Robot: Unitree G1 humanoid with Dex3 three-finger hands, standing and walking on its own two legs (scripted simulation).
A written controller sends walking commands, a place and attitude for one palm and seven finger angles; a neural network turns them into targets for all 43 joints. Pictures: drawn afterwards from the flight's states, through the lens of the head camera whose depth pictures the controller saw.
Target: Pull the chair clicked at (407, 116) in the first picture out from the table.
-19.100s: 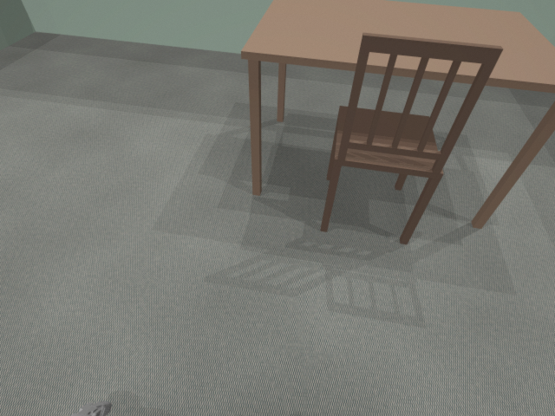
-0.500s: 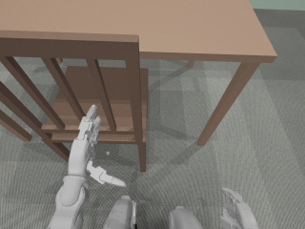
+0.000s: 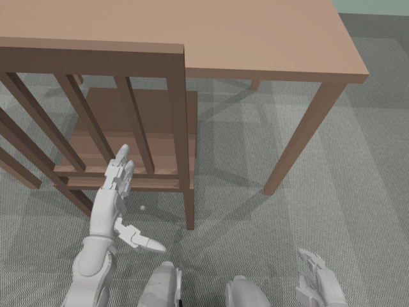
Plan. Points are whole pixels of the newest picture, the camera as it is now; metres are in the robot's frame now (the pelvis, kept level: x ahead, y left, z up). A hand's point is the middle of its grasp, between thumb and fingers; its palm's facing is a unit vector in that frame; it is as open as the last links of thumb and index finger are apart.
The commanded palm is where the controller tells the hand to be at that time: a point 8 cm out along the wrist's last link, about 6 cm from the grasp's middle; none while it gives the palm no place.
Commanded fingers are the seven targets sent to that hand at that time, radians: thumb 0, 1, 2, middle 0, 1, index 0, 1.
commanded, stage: aim the fingers beside a spindle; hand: left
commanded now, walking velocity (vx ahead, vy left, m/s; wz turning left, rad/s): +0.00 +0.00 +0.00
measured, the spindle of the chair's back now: (95, 132) +0.45 +0.25 +0.04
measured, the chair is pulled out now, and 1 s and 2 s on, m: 0.00 0.00 0.00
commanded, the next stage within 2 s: none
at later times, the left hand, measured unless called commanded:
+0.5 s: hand (124, 201) +0.29 +0.15 +0.05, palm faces +0.03 -1.00 -0.04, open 16.9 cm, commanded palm +0.27 +0.19 +0.03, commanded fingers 0.00 -0.50 0.30 -0.06 -0.08 -0.06 -0.08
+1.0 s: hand (147, 216) +0.28 +0.12 +0.01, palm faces -0.10 -0.99 +0.05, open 17.0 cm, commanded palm +0.28 +0.18 +0.03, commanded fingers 0.00 -0.50 0.30 -0.06 -0.08 -0.06 -0.08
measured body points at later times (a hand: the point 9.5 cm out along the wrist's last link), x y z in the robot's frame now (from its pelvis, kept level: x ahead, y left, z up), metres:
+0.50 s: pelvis +0.00 +0.01 +0.00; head +0.09 +0.01 +0.45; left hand +0.29 +0.21 +0.06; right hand +0.17 -0.23 -0.09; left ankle +0.05 +0.11 -0.62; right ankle -0.01 -0.10 -0.62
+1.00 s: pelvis +0.00 +0.01 +0.01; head +0.09 +0.02 +0.45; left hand +0.28 +0.17 +0.01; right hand +0.17 -0.22 -0.09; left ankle +0.05 +0.11 -0.62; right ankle -0.01 -0.10 -0.62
